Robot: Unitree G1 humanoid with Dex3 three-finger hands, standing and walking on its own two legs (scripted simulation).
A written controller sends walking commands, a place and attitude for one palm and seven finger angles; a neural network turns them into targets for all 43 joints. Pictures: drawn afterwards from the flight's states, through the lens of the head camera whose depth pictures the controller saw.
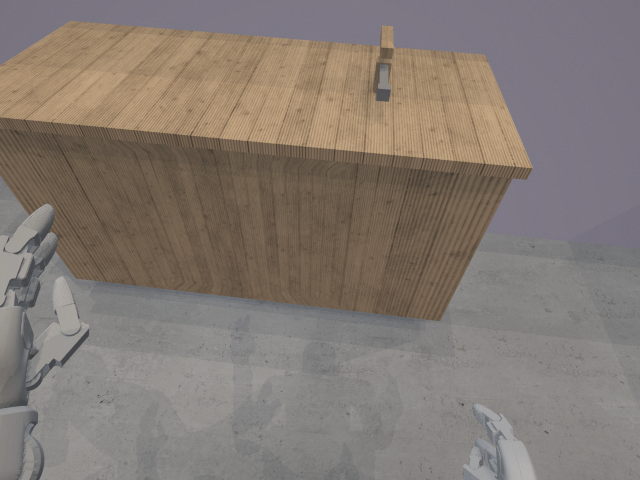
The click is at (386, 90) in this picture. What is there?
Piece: tap's lever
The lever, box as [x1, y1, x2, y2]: [376, 84, 390, 101]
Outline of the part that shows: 378,84 376,100 388,101 390,85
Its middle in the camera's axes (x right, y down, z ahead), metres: +0.14 -0.32 +0.85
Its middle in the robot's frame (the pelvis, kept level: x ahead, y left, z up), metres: +0.87 -0.09 +0.07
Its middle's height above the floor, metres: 0.84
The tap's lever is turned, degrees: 0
